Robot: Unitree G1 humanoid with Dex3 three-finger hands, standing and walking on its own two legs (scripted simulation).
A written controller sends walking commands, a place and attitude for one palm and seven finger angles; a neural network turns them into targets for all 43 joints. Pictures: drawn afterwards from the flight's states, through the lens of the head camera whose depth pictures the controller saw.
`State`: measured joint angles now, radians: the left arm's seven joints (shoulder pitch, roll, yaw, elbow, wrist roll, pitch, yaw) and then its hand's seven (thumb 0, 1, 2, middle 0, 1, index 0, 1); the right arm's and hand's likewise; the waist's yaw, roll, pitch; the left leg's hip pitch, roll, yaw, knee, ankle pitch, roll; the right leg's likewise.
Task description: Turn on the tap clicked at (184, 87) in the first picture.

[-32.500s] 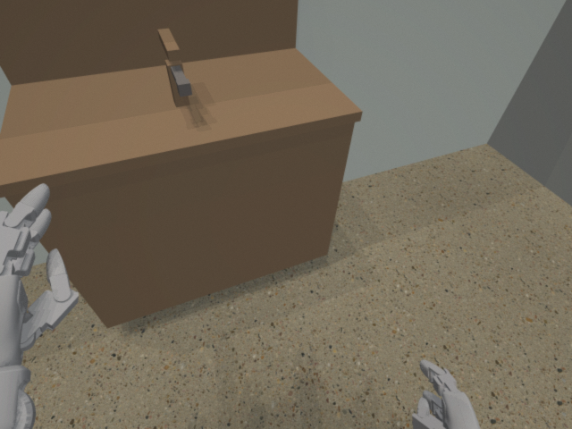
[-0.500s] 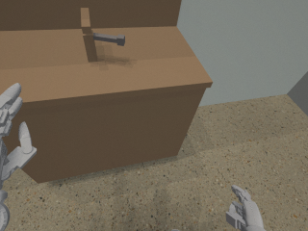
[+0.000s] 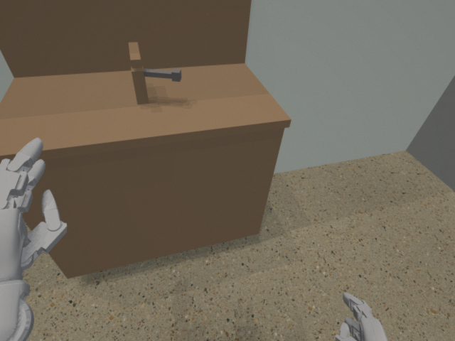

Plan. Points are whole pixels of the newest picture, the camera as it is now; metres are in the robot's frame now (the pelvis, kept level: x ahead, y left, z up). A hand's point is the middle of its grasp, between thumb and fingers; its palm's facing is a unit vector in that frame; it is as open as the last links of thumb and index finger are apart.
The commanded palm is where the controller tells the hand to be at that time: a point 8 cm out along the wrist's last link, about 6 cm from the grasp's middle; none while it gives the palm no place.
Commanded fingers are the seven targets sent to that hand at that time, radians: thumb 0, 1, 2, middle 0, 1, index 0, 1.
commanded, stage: stop stepping back and stand still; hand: left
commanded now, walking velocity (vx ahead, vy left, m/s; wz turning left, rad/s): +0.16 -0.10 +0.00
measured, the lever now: (176, 75) +0.82 +0.18 +0.10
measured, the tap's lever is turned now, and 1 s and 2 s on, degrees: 70 70 70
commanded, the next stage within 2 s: stand and check the lever's angle in 1.04 s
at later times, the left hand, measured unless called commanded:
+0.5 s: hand (63, 235) +0.20 +0.21 +0.19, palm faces +0.43 -0.83 -0.36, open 7.4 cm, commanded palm +0.14 +0.26 +0.19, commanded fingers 0.00 0.90 0.90 -0.20 -0.30 -0.20 -0.30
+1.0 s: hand (62, 212) +0.24 +0.24 +0.17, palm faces +0.43 -0.82 -0.38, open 7.4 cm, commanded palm +0.18 +0.28 +0.19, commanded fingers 0.00 0.90 0.90 -0.20 -0.30 -0.20 -0.30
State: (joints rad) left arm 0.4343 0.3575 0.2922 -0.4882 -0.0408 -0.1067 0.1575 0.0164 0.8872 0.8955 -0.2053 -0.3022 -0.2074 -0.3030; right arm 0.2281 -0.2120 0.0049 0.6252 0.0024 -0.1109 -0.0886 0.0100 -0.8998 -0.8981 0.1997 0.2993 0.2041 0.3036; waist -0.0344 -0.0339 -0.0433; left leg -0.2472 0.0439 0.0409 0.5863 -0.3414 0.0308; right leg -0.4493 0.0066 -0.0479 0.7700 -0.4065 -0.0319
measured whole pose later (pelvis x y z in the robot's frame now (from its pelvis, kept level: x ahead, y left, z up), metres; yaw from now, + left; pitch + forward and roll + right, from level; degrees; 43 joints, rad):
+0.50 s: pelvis +0.00 -0.03 +0.00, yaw +3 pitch -4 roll +0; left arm 0.45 0.38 0.32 -0.53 -0.04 -0.16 0.15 0.02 0.88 0.89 -0.21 -0.30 -0.21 -0.30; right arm 0.21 -0.23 -0.02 0.63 0.00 -0.11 -0.08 0.01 -0.90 -0.90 0.20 0.30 0.20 0.30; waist -0.01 -0.01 0.03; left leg -0.28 0.03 0.03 0.58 -0.24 0.01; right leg -0.30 -0.01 -0.07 0.63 -0.33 -0.02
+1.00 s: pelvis +0.04 -0.01 +0.01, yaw +4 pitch -1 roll -1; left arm 0.47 0.37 0.32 -0.49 -0.06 -0.13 0.15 0.02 0.89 0.90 -0.21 -0.30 -0.21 -0.30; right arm 0.15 -0.20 0.01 0.60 0.01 -0.08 -0.05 0.01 -0.90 -0.90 0.20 0.30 0.20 0.30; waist 0.00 0.01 0.04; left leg -0.21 0.01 0.01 0.47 -0.25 0.00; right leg -0.18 0.02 -0.04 0.43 -0.24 -0.02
